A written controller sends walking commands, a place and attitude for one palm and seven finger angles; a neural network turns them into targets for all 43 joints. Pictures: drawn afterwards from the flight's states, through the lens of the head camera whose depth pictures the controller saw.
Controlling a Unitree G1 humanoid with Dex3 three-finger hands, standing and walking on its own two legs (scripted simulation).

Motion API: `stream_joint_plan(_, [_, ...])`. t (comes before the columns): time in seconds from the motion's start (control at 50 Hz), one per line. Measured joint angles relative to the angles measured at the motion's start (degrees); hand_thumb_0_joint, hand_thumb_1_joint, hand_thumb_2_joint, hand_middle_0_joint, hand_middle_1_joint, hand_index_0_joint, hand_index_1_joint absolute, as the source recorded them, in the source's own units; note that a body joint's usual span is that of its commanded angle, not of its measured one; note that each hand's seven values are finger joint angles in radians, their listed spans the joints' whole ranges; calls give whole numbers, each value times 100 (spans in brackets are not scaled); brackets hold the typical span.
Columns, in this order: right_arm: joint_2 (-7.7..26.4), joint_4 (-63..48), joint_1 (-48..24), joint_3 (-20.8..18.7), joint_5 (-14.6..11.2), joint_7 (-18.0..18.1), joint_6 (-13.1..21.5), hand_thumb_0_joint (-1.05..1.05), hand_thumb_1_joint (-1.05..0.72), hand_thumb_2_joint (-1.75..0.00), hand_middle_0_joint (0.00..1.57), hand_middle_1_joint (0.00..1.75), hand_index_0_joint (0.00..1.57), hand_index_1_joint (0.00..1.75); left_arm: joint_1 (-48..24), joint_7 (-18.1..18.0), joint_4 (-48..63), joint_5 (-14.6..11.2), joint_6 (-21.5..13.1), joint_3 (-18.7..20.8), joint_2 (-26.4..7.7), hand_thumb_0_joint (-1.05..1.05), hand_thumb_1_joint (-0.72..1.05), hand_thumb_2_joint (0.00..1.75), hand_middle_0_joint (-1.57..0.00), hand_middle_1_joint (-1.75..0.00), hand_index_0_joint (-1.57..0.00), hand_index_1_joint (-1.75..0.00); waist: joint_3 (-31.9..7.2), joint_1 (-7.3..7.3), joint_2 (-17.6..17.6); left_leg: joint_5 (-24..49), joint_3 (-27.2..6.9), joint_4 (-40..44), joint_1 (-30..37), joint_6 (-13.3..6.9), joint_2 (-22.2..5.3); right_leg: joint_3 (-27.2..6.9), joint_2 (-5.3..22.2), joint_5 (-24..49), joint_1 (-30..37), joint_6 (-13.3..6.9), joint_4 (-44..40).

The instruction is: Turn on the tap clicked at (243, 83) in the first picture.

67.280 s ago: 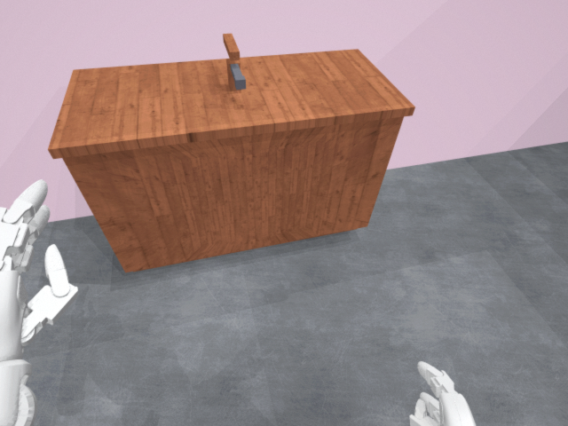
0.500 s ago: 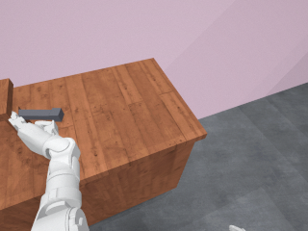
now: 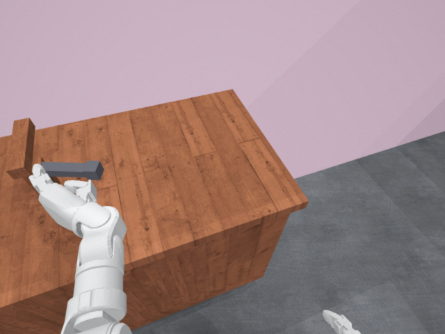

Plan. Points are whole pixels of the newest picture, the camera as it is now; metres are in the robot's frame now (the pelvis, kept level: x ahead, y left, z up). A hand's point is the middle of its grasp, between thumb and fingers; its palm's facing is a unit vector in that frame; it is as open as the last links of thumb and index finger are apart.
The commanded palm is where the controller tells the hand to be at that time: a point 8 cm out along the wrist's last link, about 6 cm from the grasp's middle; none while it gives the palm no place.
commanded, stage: lift the hand up off the lever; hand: left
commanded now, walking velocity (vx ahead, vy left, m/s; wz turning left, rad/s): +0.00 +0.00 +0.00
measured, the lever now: (93, 170) +0.42 +0.27 +0.04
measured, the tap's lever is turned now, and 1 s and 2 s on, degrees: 68 68 68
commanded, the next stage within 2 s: draw the hand back beside the body in 0.42 s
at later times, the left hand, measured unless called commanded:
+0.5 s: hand (77, 175) +0.36 +0.26 +0.10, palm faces +0.88 -0.47 -0.06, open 7.8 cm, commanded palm +0.32 +0.28 +0.12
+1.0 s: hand (47, 190) +0.29 +0.25 +0.16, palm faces +0.41 -0.88 -0.26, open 7.7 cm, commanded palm +0.24 +0.28 +0.16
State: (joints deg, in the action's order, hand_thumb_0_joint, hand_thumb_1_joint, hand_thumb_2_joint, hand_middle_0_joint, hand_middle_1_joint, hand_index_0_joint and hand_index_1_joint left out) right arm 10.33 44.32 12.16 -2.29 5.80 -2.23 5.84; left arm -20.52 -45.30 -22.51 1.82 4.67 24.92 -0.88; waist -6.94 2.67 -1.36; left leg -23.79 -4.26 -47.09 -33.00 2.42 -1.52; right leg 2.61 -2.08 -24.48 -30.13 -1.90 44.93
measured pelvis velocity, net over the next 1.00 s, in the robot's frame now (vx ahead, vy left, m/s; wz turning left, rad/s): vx -0.03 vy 0.00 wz -0.01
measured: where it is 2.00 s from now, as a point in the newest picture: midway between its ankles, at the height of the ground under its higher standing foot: outside the picture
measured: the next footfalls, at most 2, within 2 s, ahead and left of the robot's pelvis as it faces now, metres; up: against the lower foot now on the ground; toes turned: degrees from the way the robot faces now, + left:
none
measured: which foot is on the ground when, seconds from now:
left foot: down 0.00-1.00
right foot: down 0.00-1.00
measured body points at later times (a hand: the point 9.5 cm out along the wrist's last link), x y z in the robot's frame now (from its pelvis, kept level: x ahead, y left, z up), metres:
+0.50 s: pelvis -0.02 -0.01 +0.01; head -0.01 -0.02 +0.46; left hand +0.31 +0.28 +0.11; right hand +0.12 -0.26 -0.10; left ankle -0.01 +0.14 -0.70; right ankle -0.02 -0.10 -0.70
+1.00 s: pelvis -0.03 +0.00 +0.03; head -0.04 -0.02 +0.48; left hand +0.26 +0.30 +0.18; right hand +0.12 -0.25 -0.08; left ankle -0.01 +0.14 -0.70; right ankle -0.02 -0.10 -0.70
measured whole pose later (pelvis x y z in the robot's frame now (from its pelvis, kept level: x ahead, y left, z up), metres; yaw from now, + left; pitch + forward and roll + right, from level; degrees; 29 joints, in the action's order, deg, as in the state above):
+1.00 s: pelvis -0.03 +0.00 +0.03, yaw -1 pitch -2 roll +0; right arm 14.4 39.7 13.7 -0.3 -2.0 3.2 5.0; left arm -4.3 -9.0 -12.9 -4.8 -7.9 12.9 -20.2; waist 0.0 -1.1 -3.5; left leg -14.7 -2.5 -29.9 -12.9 1.4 -1.1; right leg 1.0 -1.4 -16.1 -11.5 -1.6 30.0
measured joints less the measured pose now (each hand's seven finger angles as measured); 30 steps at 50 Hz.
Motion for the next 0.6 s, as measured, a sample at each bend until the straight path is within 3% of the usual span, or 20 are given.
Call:
stream_joint_plan(0.1, [-4, -25, -116, 10, -56, 80, -62, 1, -91, -90, 20, 30, 20, 30, 24, -123, 318, 221, -197, -181, -57, 2, 90, 90, -15, -15, -31, -21, -6, -33, -22, 55, -15, 96, 164, 15, 1, 17, 3, 27, 149, -24, -50])
stream_joint_plan(0.16, [34, 19, -166, 46, -125, 157, -163, 1, -91, -90, 20, 30, 20, 30, -250, -80, -61, 34, -17, -167, -166, 2, 90, 90, -16, -15, -27, -20, -34, -85, -47, 149, -70, 244, 320, 19, 34, 73, 33, 76, 314, -37, -161])
stream_joint_plan(0.26, [111, 4, -245, 114, -188, 253, -186, 1, -91, -90, 20, 30, 20, 30, -572, 70, -681, -24, 115, -80, -355, 2, 90, 90, -20, -17, -21, -17, -32, -125, -45, 351, -120, 522, 485, 34, 48, 124, 49, 225, 470, -64, -380])
stream_joint_plan(0.36, [174, -35, -257, 75, -180, 256, -118, 1, -90, -90, 20, 30, 20, 30, -730, -6, -974, 133, -150, -14, -386, 2, 90, 90, -22, -18, -17, -16, -1, -121, -32, 428, -149, 546, 402, 59, 32, 153, 32, 297, 389, -91, -399])
stream_joint_plan(0.54, [193, 38, -105, 46, -197, 350, -219, 1, -91, -90, 20, 30, 20, 30, -815, -64, -1156, 164, -493, 121, -418, 2, 90, 90, -21, -18, -16, -15, 64, -48, -19, 452, -120, 510, 322, 44, 28, 126, 30, 319, 284, -87, -333])
stream_joint_plan(0.6, [189, -6, -36, 83, -284, 458, -300, 1, -91, -90, 20, 30, 20, 30, -586, 358, -946, 82, -459, 47, -499, 2, 90, 90, -14, -15, -15, -15, 148, -57, -14, 471, -46, 565, 429, 20, 19, 54, 26, 342, 341, -87, -341])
